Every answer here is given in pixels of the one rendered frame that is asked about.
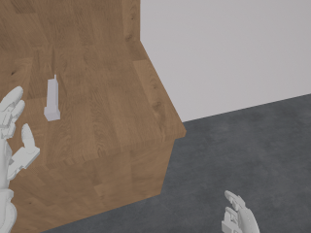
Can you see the tap lever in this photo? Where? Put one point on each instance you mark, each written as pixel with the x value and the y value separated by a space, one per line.
pixel 52 112

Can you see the robot left hand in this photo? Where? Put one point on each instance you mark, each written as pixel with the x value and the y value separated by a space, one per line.
pixel 11 108

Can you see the left robot forearm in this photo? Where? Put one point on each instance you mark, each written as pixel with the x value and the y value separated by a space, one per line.
pixel 8 211

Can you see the counter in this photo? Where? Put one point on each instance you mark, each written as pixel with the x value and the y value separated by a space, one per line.
pixel 112 144

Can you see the robot right hand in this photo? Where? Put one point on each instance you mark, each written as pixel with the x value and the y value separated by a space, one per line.
pixel 241 222

